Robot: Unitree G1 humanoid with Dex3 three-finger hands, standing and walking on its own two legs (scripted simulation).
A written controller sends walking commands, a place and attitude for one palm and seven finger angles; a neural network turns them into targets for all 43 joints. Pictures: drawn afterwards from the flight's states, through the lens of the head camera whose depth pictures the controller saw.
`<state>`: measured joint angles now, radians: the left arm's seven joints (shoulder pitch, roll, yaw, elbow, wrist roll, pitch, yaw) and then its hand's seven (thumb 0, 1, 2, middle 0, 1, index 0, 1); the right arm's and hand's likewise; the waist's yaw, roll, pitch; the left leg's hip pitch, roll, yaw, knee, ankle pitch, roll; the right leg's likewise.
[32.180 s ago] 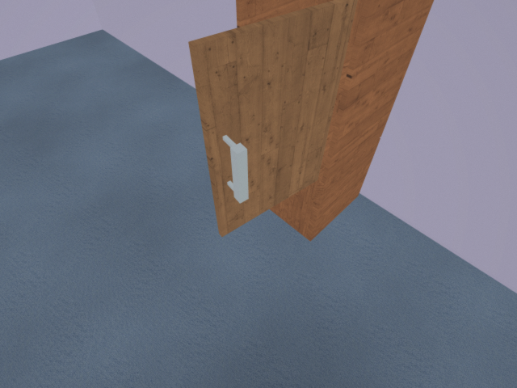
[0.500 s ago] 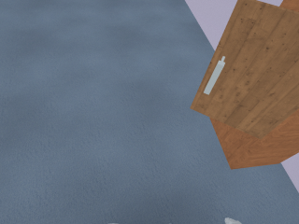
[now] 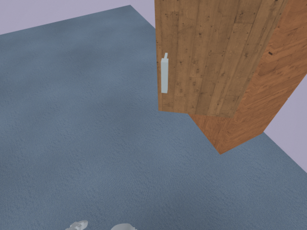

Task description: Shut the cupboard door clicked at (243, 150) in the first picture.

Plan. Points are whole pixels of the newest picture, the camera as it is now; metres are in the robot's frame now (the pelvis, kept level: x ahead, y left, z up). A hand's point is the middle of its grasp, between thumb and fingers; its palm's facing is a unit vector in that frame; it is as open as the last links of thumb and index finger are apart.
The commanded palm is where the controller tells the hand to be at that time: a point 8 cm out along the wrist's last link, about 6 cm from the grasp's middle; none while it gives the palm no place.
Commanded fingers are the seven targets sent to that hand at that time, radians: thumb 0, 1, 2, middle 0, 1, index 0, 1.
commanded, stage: turn to face it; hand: left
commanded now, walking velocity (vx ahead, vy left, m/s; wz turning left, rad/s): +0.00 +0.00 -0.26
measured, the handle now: (165, 73) +0.73 -0.03 -0.05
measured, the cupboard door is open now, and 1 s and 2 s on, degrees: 55 55 55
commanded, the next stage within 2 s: take the last steps up to it in 0.08 s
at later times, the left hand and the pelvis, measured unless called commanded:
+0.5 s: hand out of the picture +0.12 +0.21 -0.16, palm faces -0.14 -0.98 -0.17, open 7.4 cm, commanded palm none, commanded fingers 0.00 0.90 0.90 -0.20 -0.30 -0.20 -0.30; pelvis +0.05 +0.02 +0.01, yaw -9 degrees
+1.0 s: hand (133, 207) +0.22 +0.08 -0.17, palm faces -0.11 -0.98 -0.18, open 7.3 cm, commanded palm none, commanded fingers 0.00 0.90 0.90 -0.20 -0.30 -0.20 -0.30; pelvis +0.17 -0.09 +0.00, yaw -9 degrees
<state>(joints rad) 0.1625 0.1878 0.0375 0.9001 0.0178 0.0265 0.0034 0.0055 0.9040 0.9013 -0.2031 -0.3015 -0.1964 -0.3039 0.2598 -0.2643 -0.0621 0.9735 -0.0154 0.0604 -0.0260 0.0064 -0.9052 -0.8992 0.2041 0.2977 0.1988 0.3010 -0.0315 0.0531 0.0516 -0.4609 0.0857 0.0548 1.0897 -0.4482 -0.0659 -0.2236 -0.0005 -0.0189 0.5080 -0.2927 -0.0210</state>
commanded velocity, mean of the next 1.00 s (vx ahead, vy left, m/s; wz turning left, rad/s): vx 0.21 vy -0.08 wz -0.11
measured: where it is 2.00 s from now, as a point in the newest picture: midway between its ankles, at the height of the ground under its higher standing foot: outside the picture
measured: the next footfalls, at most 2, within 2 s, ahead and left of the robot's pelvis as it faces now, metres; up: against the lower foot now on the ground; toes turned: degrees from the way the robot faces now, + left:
left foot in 0.22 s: +0.08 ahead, +0.13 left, +0.00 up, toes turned +0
right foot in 0.70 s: +0.15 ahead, -0.18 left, +0.00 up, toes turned -15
